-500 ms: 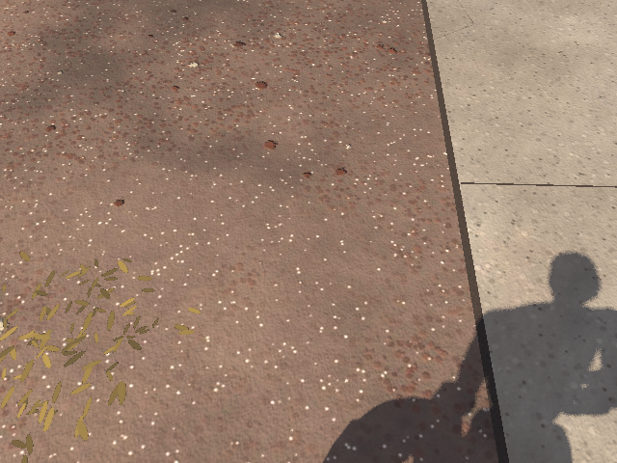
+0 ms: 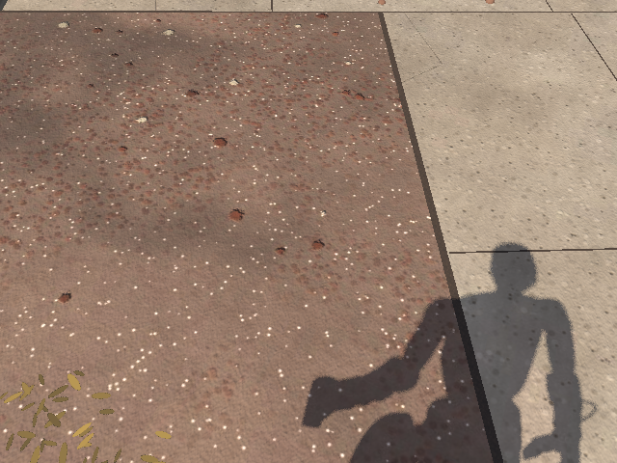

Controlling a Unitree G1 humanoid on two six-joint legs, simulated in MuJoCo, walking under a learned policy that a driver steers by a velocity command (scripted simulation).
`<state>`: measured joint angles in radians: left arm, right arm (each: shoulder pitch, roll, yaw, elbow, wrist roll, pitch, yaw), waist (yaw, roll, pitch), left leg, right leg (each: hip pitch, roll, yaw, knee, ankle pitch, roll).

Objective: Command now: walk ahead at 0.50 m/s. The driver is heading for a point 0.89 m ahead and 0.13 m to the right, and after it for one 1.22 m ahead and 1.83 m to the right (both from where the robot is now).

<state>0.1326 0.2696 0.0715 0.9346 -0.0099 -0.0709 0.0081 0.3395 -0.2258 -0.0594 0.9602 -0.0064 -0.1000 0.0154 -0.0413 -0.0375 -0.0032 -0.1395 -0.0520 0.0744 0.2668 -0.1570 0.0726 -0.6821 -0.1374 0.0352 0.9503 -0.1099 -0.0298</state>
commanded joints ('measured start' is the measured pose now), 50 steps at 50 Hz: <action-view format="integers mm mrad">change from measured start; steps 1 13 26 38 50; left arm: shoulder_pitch -32 -30 125 282 164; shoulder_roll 32 106 110 141 51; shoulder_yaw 7 27 17 27 11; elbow -50 -80 4 68 0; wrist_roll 4 -9 13 -10 -12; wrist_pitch -7 -36 -43 0 -12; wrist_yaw -6 -48 -16 5 3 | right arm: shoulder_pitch -18 29 -135 -424 -131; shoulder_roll -149 -187 -95 -88 -110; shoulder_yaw -28 -46 -32 -8 -22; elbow -51 6 -98 -205 -93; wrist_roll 6 27 13 30 -3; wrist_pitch -10 31 23 -2 -14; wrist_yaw -18 -35 -36 24 14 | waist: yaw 28 104 37 103 57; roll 100 135 -7 -34 111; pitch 32 -27 22 87 -44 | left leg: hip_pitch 10 200 -566 -535 -20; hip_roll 258 285 224 132 293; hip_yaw -162 -84 -131 -68 -314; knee -155 164 713 249 -95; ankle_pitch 177 613 40 139 111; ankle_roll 136 65 -58 -18 170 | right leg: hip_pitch -36 310 504 765 91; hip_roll -6 136 -92 -134 -18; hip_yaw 6 -106 122 28 36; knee -158 -459 -835 -732 189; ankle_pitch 160 38 116 233 -183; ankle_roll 14 -81 -213 -145 -20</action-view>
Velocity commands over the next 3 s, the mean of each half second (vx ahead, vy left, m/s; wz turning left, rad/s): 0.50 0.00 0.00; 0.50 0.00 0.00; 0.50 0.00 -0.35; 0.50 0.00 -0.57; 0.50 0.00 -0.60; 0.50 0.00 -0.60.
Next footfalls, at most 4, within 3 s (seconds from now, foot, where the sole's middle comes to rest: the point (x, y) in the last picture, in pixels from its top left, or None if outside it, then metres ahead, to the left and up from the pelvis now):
0.28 right None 0.34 -0.16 -0.79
0.84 left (265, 395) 0.67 0.08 -0.79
1.40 right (364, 290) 0.96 -0.18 -0.79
1.88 left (319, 198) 1.29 -0.08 -0.79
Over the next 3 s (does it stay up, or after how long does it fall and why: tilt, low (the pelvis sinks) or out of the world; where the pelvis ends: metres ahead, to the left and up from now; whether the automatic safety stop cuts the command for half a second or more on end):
stays up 1.55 -0.52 -0.02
